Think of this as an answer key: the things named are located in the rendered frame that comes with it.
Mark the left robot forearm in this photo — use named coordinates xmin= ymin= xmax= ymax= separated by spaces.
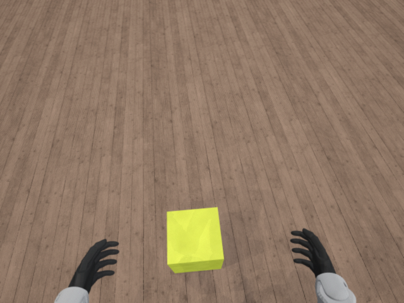
xmin=54 ymin=287 xmax=89 ymax=303

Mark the carton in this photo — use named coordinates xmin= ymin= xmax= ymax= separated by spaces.
xmin=167 ymin=207 xmax=224 ymax=273

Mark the right robot hand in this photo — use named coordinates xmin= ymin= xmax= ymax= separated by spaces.
xmin=290 ymin=229 xmax=336 ymax=277

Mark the left robot hand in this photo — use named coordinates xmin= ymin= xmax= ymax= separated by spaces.
xmin=68 ymin=239 xmax=119 ymax=294

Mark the right robot forearm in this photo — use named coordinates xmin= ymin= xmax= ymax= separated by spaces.
xmin=315 ymin=273 xmax=356 ymax=303

